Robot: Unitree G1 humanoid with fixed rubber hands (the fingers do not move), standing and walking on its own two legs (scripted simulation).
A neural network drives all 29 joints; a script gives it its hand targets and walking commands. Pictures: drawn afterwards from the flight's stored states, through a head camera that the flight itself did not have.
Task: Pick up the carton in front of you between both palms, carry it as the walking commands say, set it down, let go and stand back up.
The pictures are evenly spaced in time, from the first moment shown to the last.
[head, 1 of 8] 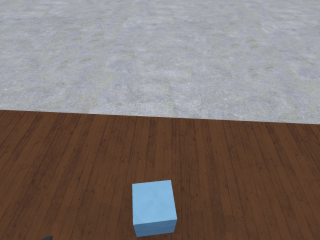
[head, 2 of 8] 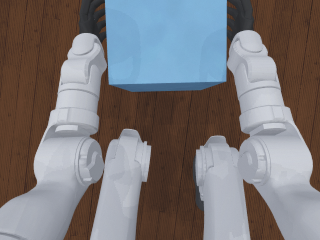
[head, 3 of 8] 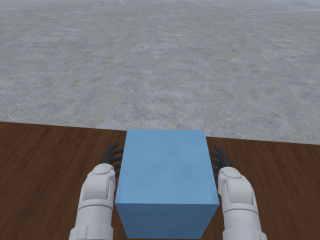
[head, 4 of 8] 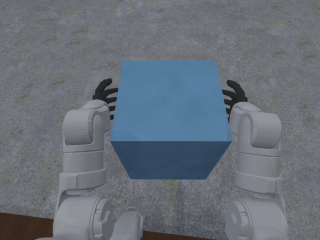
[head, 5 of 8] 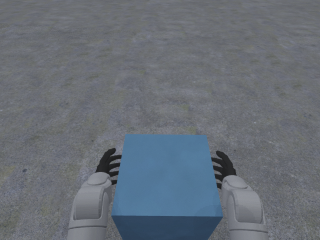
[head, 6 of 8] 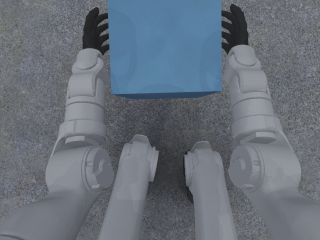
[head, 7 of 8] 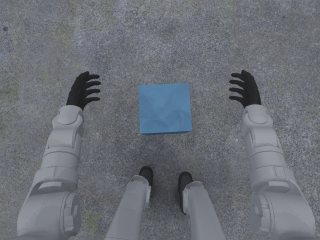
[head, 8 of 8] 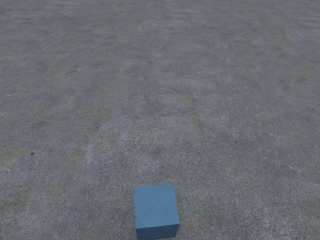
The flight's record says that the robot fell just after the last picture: no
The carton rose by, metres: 0.69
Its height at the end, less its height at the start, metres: -0.12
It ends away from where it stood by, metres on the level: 2.66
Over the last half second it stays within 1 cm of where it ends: yes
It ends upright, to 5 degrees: yes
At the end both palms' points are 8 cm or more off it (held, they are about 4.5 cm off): yes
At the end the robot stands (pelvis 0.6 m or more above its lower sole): yes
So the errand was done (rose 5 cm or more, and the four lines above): yes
